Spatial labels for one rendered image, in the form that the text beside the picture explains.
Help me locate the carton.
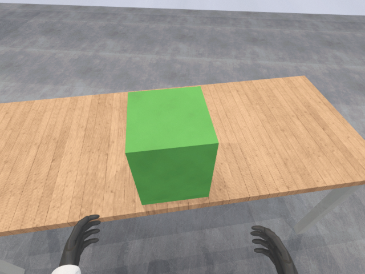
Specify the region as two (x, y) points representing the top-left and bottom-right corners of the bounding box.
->
(125, 86), (219, 205)

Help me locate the left robot hand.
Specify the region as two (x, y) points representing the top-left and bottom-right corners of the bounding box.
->
(59, 215), (101, 267)

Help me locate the right robot hand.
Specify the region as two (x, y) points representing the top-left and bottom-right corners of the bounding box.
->
(250, 225), (298, 274)

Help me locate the table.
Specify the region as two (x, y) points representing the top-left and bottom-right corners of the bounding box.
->
(0, 76), (365, 274)

